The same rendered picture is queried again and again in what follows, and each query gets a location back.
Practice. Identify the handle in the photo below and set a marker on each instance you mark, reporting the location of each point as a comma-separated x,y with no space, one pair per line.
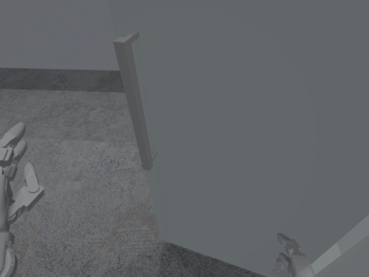
124,54

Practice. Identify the left robot hand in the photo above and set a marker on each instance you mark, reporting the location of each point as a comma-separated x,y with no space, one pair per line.
10,154

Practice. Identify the right robot hand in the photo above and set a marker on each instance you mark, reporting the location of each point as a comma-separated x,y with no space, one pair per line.
297,266

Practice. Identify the left robot forearm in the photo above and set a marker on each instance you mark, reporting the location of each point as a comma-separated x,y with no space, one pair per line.
8,260

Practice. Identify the fridge door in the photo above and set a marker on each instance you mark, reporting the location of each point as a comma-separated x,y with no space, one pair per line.
259,113

